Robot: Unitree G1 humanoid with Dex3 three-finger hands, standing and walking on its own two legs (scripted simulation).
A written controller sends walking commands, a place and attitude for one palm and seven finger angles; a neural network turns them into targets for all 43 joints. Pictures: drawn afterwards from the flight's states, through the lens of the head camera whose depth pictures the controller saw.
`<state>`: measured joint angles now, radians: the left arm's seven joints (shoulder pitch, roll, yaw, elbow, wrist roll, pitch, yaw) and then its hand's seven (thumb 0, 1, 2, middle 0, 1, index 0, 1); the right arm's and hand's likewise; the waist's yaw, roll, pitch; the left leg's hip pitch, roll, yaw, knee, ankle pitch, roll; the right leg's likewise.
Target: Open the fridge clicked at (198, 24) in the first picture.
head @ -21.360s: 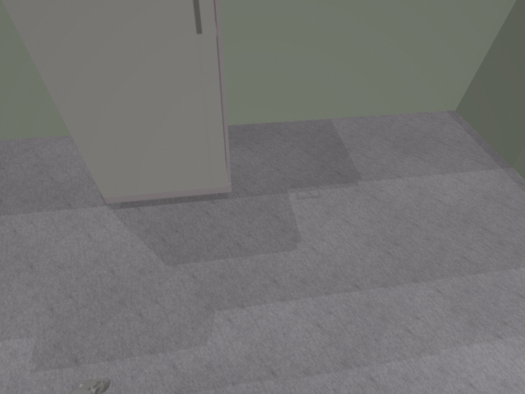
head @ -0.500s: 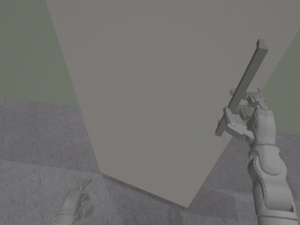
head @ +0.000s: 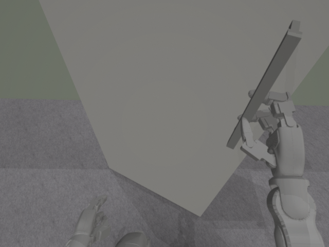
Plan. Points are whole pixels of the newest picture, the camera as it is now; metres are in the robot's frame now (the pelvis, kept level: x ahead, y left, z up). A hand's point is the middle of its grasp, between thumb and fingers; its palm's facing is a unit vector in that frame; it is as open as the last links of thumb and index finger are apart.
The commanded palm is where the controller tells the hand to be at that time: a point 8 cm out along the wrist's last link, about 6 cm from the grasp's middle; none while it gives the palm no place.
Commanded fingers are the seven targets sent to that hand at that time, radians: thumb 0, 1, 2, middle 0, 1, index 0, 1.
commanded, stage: walk backward, drawing the door open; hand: right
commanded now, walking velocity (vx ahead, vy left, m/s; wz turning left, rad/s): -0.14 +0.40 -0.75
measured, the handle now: (255, 99) +0.35 -0.12 +0.22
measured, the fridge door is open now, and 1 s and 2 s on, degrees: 28 55 70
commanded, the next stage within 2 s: stop walking and hold the door back in 1.36 s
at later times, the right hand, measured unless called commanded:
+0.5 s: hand (194, 202) +0.17 -0.02 +0.17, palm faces +0.41 +0.87 -0.28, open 7.4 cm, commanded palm +0.12 -0.05 +0.19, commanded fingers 0.00 -0.90 -0.90 0.45 1.40 0.45 1.40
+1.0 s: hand out of the picture +0.11 +0.09 +0.17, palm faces +0.81 +0.47 -0.35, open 7.5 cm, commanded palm +0.04 +0.10 +0.18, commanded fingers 0.00 -0.90 -0.90 0.45 1.40 0.45 1.40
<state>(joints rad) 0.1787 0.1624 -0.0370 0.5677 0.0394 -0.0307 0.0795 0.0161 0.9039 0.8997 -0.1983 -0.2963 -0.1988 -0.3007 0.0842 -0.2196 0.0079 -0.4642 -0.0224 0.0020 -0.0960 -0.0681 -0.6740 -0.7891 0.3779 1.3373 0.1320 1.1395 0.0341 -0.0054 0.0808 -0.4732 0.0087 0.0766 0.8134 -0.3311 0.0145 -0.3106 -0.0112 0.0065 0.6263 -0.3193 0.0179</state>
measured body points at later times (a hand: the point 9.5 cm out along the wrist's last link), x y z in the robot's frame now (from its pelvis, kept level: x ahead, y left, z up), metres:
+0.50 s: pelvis -0.02 +0.20 +0.00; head +0.02 +0.18 +0.45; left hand +0.22 +0.33 -0.09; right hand +0.15 -0.06 +0.19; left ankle +0.08 +0.29 -0.67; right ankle -0.06 +0.02 -0.72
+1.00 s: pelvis +0.06 +0.42 +0.00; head +0.09 +0.38 +0.45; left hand +0.33 +0.43 -0.10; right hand +0.06 +0.07 +0.19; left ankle +0.21 +0.49 -0.72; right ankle -0.06 +0.24 -0.71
